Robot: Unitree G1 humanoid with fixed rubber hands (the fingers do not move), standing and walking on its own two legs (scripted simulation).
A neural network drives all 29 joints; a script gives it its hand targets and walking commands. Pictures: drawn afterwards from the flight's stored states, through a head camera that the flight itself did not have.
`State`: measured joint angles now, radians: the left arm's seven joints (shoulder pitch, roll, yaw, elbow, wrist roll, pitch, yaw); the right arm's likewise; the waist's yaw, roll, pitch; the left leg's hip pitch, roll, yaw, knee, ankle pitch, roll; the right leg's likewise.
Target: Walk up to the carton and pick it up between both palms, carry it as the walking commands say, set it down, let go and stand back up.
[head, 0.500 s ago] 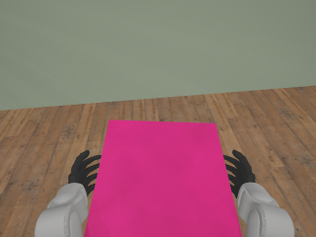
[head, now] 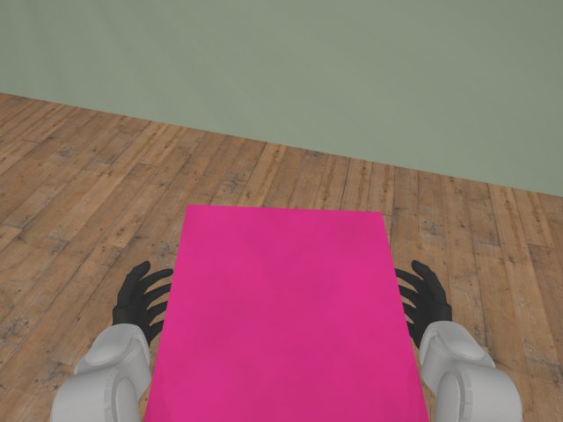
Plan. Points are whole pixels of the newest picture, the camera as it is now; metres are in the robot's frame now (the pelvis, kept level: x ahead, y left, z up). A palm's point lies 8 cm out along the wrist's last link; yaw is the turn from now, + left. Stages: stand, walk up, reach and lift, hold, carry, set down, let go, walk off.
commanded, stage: carry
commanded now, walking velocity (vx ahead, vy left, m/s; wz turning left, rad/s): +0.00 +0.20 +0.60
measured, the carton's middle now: (280, 333) +0.25 +0.00 +0.00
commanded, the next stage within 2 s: none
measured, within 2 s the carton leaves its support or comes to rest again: neither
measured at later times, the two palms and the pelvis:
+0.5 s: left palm out of the picture +0.11 +0.39 +0.09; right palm (233, 316) +0.24 +0.06 +0.09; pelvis -0.04 +0.14 +0.00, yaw +19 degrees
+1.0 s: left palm out of the picture -0.02 +0.50 +0.13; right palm (79, 370) +0.17 +0.22 +0.10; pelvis -0.12 +0.23 +0.02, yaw +35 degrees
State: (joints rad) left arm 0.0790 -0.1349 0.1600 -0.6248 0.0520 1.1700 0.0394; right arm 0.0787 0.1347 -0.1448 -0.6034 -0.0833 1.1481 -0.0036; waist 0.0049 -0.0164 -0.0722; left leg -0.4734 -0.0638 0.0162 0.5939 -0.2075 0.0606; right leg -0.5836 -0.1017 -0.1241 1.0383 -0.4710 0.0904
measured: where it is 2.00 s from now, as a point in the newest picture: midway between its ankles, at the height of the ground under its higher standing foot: outside the picture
